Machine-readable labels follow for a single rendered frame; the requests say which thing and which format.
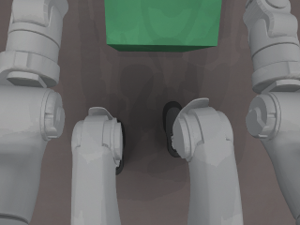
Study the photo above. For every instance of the right robot upper arm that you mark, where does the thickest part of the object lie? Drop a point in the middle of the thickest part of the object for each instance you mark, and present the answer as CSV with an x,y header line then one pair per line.
x,y
274,118

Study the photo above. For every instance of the carton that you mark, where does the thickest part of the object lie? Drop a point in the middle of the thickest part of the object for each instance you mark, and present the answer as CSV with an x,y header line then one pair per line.
x,y
172,26

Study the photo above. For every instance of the robot right forearm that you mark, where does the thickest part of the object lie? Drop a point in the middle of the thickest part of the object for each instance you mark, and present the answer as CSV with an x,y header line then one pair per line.
x,y
274,46

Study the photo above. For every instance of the robot left forearm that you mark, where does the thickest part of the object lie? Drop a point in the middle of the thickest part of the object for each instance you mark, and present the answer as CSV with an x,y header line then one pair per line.
x,y
33,43

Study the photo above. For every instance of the robot left thigh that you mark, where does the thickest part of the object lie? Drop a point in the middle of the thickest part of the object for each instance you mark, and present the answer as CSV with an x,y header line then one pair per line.
x,y
93,181

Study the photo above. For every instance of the left robot upper arm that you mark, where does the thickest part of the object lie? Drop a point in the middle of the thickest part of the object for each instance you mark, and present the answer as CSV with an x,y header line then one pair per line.
x,y
29,118

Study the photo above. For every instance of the right robot foot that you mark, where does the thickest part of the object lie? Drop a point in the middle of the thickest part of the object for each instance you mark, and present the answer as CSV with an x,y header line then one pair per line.
x,y
169,114

